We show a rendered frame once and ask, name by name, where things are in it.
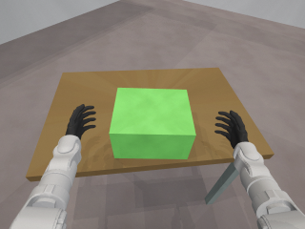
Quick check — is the carton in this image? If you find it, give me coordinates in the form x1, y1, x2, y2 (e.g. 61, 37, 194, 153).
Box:
109, 88, 196, 159

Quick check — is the robot left upper arm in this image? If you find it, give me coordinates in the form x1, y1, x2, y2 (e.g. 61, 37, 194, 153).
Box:
13, 206, 68, 229

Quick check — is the left robot hand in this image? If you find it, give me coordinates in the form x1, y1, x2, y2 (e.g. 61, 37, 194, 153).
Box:
65, 104, 96, 140

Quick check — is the robot left forearm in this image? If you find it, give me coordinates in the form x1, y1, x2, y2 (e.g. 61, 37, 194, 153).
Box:
9, 135, 82, 229

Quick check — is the right robot hand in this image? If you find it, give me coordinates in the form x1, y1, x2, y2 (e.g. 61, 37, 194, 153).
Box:
214, 110, 249, 149

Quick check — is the robot right upper arm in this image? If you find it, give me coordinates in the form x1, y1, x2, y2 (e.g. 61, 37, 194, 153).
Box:
256, 210, 305, 229

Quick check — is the robot right forearm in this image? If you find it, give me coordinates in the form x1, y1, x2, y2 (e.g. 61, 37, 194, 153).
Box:
233, 141, 305, 219

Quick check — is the table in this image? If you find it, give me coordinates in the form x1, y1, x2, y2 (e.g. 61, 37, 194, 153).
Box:
25, 68, 275, 205

